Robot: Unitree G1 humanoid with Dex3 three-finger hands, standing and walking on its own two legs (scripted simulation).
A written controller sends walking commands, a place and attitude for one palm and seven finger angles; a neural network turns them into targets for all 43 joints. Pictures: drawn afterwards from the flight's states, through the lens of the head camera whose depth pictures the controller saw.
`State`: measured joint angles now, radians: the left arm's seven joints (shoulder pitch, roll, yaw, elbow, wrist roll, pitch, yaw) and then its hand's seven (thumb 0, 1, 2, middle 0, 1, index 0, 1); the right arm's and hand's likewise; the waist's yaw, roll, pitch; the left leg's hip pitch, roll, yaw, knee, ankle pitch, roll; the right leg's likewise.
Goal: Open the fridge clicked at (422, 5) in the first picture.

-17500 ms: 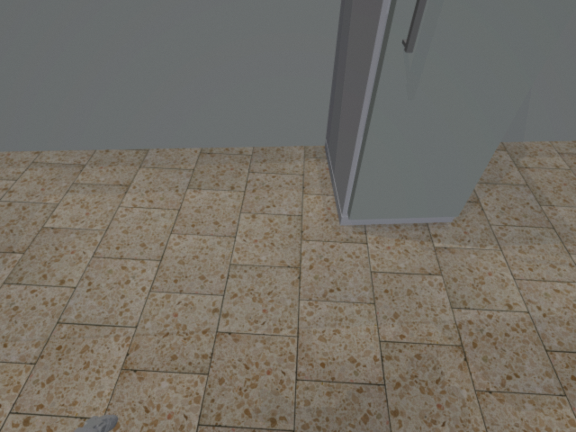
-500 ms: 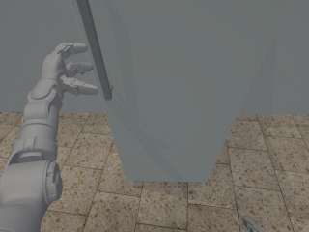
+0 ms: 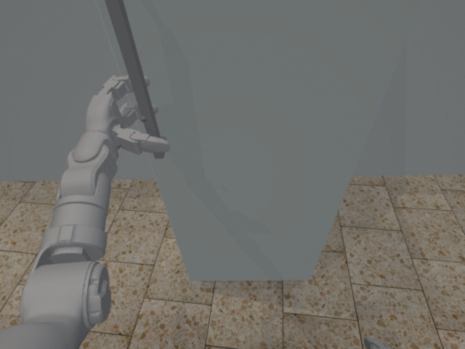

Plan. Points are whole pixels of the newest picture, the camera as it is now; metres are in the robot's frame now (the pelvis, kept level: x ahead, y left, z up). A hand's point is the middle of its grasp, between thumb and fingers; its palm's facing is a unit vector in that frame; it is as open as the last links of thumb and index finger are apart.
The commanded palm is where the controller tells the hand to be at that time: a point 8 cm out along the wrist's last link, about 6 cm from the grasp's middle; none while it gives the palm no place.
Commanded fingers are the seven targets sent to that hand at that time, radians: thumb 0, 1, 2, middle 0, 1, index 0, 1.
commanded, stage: slide the fingers in behind the handle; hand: left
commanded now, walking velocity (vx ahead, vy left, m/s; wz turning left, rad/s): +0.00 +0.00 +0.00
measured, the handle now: (139, 70) +0.50 +0.16 +0.26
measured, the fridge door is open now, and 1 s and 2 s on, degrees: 0 0 0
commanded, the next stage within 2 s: move the hooked fingers beside the handle in 0.46 s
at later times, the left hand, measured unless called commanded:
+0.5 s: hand (144, 121) +0.43 +0.15 +0.20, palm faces +0.04 -1.00 -0.01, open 14.3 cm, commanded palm +0.41 +0.20 +0.20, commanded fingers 0.00 -0.50 0.30 -0.30 -1.20 -0.30 -1.20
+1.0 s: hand (140, 120) +0.43 +0.16 +0.20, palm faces +0.02 -1.00 +0.01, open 14.1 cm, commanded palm +0.40 +0.22 +0.20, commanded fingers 0.00 -0.50 0.30 -0.30 -1.20 -0.30 -1.20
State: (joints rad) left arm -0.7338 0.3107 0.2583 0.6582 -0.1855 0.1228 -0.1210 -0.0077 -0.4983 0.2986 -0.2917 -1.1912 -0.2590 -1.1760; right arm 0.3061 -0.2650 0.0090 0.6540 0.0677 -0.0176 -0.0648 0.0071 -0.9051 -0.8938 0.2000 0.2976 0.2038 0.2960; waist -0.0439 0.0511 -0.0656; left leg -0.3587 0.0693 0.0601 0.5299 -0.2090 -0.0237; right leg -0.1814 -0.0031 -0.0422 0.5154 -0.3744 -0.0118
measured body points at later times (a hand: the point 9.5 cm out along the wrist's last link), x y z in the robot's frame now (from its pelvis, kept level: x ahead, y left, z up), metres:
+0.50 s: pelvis +0.00 +0.00 +0.00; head +0.00 -0.03 +0.45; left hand +0.42 +0.21 +0.21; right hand +0.12 -0.26 -0.12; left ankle +0.04 +0.14 -0.73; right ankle -0.07 -0.11 -0.73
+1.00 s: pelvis +0.01 +0.00 +0.00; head +0.00 -0.02 +0.45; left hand +0.43 +0.21 +0.21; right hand +0.13 -0.26 -0.11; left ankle +0.04 +0.14 -0.73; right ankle -0.07 -0.11 -0.73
